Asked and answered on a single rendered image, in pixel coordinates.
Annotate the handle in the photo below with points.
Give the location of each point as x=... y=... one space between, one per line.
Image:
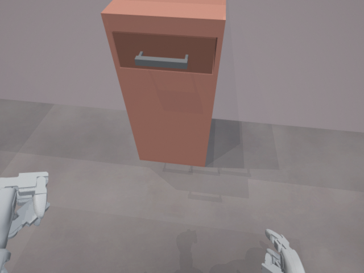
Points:
x=161 y=61

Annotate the cabinet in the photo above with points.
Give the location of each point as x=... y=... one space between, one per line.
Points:
x=170 y=112

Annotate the right robot hand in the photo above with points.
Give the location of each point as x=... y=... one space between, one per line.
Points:
x=287 y=262

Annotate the left robot hand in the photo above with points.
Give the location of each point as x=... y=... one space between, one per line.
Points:
x=30 y=192

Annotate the drawer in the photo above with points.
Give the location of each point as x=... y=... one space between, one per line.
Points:
x=200 y=50

